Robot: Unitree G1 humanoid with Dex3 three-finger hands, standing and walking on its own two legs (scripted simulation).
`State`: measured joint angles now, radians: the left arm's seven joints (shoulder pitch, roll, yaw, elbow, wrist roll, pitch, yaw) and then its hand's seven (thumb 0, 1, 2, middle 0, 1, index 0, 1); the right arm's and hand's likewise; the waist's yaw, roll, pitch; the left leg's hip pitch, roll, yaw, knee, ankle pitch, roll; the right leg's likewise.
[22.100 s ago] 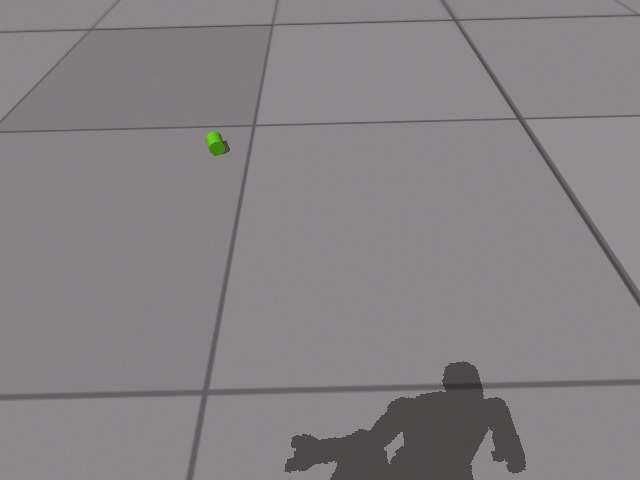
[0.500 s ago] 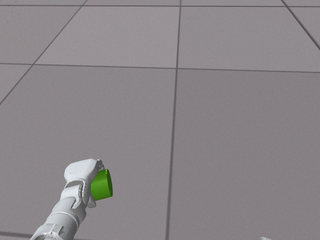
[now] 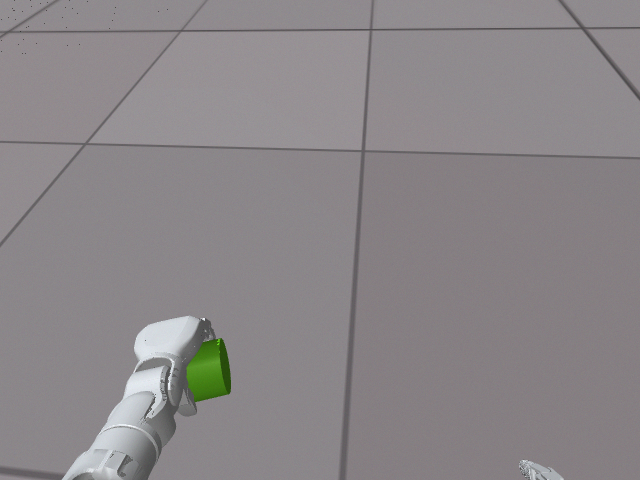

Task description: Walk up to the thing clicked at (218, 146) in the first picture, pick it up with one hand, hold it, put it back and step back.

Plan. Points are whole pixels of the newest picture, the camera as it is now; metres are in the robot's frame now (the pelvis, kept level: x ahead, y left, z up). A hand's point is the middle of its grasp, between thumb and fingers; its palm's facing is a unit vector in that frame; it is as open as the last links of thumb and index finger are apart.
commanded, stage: hold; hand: left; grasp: from above
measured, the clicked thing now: (190, 373) +0.31 +0.22 -0.09
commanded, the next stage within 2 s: crouch in 1.28 s
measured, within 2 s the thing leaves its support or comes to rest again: neither
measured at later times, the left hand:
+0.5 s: hand (176, 376) +0.29 +0.22 -0.05, palm faces -0.43 -0.10 -0.90, open 10.7 cm
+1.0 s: hand (174, 383) +0.28 +0.22 -0.04, palm faces -0.44 -0.10 -0.89, open 10.8 cm
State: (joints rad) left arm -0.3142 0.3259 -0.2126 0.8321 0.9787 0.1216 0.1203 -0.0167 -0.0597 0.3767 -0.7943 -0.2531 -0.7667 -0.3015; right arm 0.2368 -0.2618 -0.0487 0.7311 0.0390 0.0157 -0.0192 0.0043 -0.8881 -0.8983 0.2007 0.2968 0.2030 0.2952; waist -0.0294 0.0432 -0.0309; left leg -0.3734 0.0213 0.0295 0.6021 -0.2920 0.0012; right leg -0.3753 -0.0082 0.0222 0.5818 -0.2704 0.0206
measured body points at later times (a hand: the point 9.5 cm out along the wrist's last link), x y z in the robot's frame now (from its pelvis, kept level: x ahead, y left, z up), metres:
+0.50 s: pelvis -0.01 +0.00 +0.01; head +0.01 -0.02 +0.45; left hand +0.31 +0.22 +0.00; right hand +0.12 -0.26 -0.11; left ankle +0.01 +0.12 -0.73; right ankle +0.02 -0.13 -0.73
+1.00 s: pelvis -0.01 +0.00 +0.01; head +0.00 -0.02 +0.46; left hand +0.30 +0.22 +0.01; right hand +0.14 -0.25 -0.11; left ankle +0.01 +0.12 -0.73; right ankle +0.02 -0.13 -0.73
